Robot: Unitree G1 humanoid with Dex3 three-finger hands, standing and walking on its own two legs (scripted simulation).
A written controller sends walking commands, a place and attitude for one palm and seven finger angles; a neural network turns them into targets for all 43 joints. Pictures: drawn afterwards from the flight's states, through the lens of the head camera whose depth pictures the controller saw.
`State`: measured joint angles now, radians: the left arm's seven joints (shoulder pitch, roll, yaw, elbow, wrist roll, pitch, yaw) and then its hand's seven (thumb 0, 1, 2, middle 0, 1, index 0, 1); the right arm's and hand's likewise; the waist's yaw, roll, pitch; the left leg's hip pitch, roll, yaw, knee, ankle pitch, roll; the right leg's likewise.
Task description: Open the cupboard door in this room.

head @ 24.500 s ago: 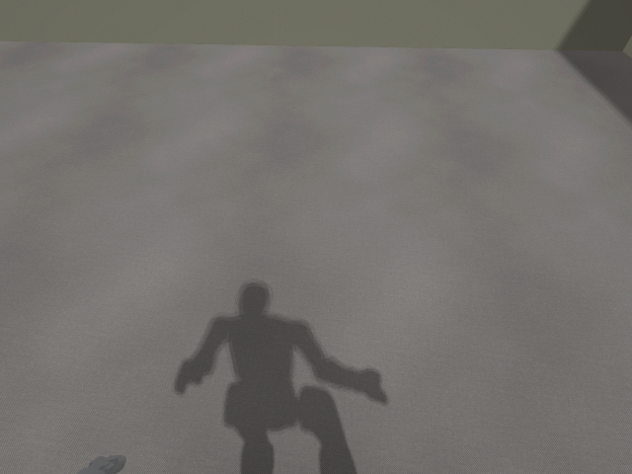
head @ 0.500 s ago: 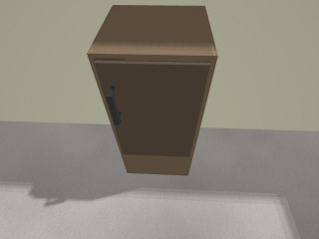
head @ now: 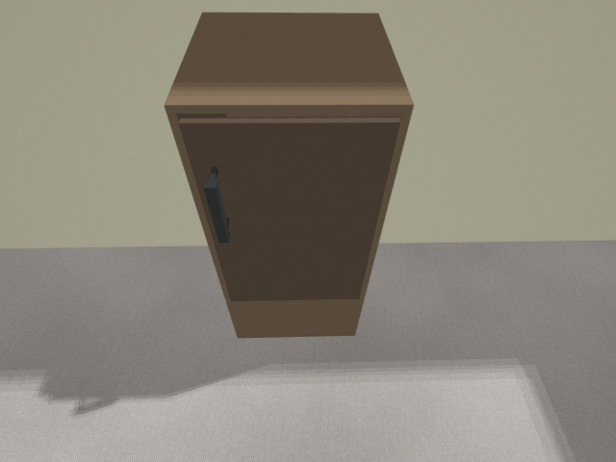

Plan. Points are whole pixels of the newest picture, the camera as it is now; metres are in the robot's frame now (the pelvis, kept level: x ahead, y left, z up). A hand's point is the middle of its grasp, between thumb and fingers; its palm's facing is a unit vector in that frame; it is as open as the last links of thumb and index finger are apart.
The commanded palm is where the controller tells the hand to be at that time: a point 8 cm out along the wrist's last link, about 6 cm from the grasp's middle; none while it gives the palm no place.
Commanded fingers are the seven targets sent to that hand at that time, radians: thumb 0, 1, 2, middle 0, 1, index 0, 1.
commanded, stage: come to a stop and stand still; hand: left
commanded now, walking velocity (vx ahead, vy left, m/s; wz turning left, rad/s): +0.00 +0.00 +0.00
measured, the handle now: (219, 206) +0.56 +0.21 -0.05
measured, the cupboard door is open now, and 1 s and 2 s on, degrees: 0 0 0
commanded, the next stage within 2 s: look again from close up in 0.06 s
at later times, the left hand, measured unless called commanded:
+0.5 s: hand out of the picture +0.00 +0.17 -0.18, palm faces +0.02 -0.98 -0.21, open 7.4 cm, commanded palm none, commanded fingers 0.00 0.90 0.90 -0.20 -0.30 -0.20 -0.30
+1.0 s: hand (189, 407) +0.19 +0.16 -0.01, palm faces +0.15 -0.99 -0.02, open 7.8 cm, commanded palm +0.10 +0.22 -0.07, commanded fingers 0.00 0.57 0.76 -0.22 -0.51 -0.22 -0.51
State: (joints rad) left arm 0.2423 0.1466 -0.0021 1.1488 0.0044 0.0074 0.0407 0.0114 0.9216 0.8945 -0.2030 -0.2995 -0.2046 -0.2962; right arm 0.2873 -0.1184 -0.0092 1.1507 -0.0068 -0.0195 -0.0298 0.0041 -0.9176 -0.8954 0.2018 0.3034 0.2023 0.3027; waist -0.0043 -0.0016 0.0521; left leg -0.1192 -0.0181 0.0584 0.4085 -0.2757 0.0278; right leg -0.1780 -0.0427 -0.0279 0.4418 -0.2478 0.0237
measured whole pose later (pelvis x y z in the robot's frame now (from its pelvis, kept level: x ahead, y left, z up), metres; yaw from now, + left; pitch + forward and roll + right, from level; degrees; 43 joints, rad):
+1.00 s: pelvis -0.04 -0.03 -0.05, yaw +1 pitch +9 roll +1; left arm 0.31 0.16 0.15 0.22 -0.23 -0.48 -0.14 0.01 0.80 0.84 -0.21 -0.38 -0.21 -0.38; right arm 0.24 -0.25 -0.06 0.67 -0.01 -0.30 -0.02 0.01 -0.91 -0.90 0.20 0.30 0.20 0.30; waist -0.02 -0.01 -0.12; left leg -0.61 0.01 0.03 0.87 -0.42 -0.01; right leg -0.66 -0.04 -0.05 0.90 -0.40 -0.02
